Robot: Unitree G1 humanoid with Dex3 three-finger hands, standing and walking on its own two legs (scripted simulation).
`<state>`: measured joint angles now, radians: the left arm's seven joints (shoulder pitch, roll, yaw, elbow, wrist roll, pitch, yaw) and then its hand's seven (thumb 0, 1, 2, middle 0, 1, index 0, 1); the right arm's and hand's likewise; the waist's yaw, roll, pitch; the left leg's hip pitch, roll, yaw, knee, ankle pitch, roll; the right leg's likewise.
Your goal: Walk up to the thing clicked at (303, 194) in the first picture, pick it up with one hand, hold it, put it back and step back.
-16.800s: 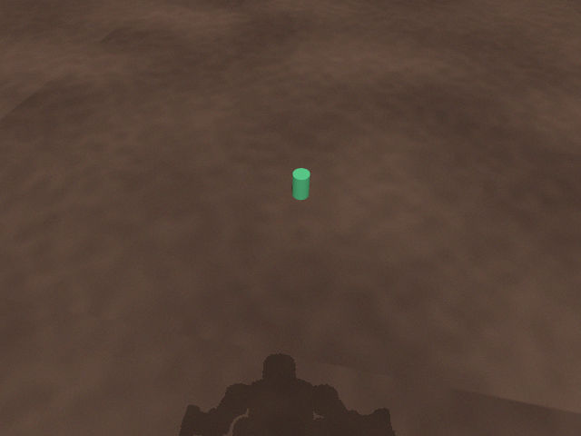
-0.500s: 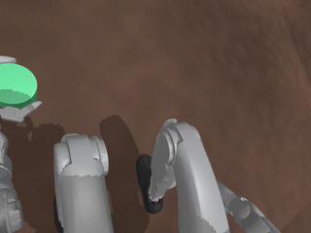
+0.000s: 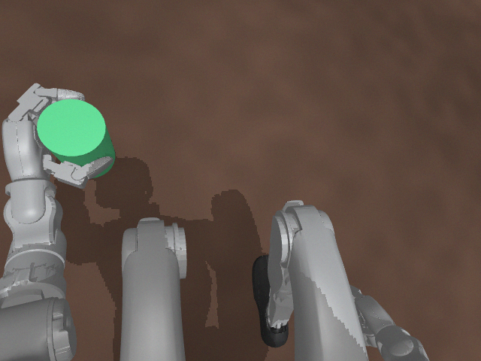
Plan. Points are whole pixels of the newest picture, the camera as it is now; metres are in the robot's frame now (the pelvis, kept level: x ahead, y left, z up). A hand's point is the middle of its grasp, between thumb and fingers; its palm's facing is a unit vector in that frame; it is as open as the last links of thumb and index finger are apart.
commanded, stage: settle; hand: left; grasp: from the side
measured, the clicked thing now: (82, 143) +0.44 +0.23 -0.09
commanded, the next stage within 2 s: lift in 0.72 s
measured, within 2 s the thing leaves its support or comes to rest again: neither
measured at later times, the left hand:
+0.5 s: hand (73, 122) +0.45 +0.23 -0.01, palm faces +0.19 -0.98 -0.04, open 11.1 cm
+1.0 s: hand (64, 114) +0.44 +0.23 +0.01, palm faces +0.19 -0.98 -0.04, open 11.2 cm
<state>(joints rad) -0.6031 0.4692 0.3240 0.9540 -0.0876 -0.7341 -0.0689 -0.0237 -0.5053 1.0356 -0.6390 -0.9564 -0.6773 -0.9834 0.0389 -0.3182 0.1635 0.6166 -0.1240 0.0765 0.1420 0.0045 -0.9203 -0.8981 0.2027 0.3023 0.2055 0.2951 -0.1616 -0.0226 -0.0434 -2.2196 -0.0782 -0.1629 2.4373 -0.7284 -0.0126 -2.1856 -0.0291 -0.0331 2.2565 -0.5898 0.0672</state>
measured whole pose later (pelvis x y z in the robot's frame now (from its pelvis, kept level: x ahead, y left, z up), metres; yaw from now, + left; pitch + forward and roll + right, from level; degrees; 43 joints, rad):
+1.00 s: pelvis +0.00 -0.01 +0.04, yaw +4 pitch +32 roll -5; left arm -0.65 0.40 0.37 0.95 -0.09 -0.63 -0.14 -0.02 -0.57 1.12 -0.64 -0.99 -0.68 -1.02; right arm 0.11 -0.29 0.06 0.64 -0.07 0.06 0.08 0.01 -0.94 -0.90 0.20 0.30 0.21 0.29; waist -0.14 -0.01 -0.14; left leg -2.12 -0.07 -0.11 2.27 -0.72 -0.03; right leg -2.13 -0.04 0.01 2.16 -0.59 0.05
